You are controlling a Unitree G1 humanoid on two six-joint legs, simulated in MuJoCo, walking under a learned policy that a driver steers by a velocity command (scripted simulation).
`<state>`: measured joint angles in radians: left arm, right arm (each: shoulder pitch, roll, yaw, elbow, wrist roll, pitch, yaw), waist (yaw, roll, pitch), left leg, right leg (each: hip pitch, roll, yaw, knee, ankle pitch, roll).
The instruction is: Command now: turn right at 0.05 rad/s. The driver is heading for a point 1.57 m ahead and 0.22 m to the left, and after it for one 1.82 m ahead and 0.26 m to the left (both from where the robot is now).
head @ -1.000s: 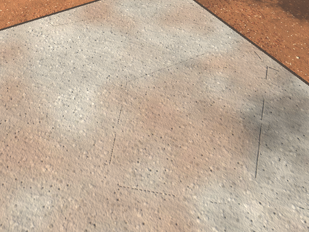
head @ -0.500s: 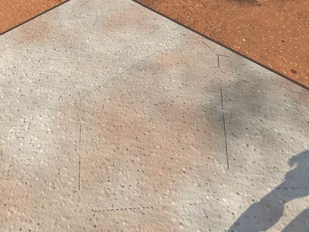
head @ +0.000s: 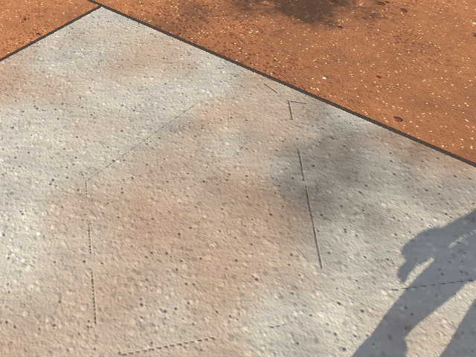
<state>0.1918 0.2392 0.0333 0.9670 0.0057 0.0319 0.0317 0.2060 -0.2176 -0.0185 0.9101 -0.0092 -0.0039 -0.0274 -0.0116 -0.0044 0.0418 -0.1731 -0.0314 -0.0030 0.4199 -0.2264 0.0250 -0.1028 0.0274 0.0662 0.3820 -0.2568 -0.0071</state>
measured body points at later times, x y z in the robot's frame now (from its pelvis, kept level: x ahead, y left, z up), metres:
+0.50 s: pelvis +0.02 +0.01 -0.01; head +0.02 +0.03 +0.44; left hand +0.00 +0.27 -0.17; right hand +0.05 -0.25 -0.14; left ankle +0.02 +0.10 -0.75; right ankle -0.03 -0.12 -0.74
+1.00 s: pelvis +0.26 +0.00 -0.03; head +0.29 +0.00 +0.42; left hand +0.45 +0.23 -0.14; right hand +0.15 -0.23 -0.17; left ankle +0.04 +0.10 -0.70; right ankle +0.36 -0.06 -0.75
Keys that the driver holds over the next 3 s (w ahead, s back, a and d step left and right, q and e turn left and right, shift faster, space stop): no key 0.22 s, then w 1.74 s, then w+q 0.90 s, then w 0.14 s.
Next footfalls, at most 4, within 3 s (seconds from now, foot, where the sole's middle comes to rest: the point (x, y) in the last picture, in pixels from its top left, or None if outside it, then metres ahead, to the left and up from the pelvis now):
0.96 right None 0.40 -0.06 -0.78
1.50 left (213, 287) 0.72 0.09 -0.78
2.06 right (268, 208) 1.02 -0.09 -0.78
2.60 left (209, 159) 1.26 0.12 -0.78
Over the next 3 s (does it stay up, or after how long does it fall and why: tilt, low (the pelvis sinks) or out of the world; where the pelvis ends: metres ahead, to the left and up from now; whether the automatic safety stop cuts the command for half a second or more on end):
stays up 1.33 0.11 0.00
